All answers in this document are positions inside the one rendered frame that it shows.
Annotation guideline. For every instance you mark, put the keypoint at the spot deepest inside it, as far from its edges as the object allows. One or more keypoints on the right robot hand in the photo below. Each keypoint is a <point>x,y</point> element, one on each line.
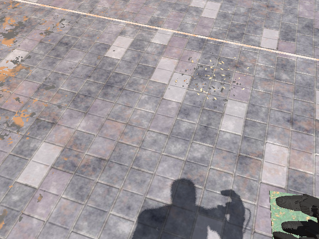
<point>305,203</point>

